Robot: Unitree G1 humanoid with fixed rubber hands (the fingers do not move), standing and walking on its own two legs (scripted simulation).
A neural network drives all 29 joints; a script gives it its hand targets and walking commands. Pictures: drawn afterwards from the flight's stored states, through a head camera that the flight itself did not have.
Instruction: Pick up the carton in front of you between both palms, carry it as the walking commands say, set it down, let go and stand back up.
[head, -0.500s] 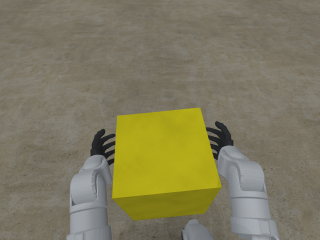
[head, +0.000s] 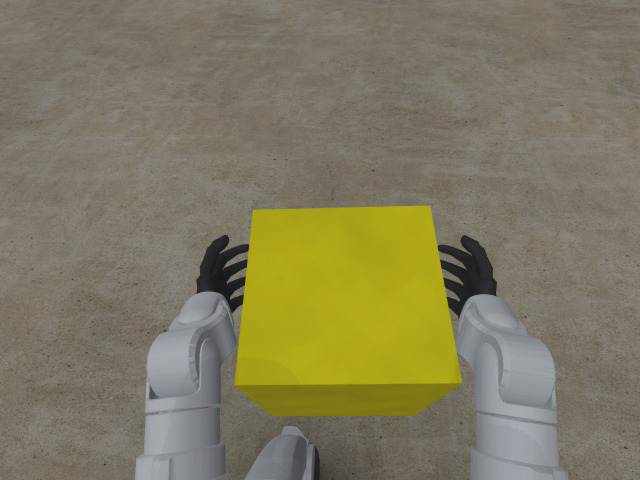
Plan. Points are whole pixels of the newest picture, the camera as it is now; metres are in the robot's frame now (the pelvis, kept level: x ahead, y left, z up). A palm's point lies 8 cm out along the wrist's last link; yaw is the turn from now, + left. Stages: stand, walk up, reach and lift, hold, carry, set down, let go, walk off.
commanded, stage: carry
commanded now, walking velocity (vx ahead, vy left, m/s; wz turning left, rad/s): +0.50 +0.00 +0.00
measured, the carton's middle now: (342, 323) +0.33 +0.03 -0.01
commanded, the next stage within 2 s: none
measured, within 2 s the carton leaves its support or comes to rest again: neither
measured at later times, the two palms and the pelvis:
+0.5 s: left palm (257, 133) +0.58 +0.17 +0.11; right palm (464, 132) +0.57 -0.13 +0.12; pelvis +0.30 +0.02 +0.02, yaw -1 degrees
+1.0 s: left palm (293, 53) +0.81 +0.14 +0.11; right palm (458, 48) +0.82 -0.16 +0.11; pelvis +0.59 -0.01 +0.02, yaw +1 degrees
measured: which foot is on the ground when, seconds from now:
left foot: up 0.00-0.08, down 0.10-0.66, up 0.68-1.00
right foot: down 0.00-0.10, up 0.12-0.62, down 0.64-1.00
